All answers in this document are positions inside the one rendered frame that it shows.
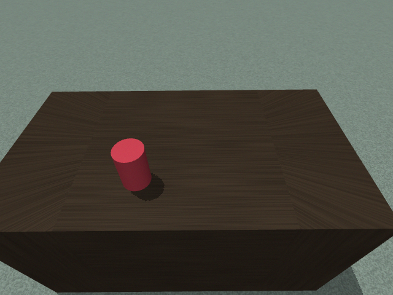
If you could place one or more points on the can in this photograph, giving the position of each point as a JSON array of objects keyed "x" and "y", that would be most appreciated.
[{"x": 130, "y": 160}]

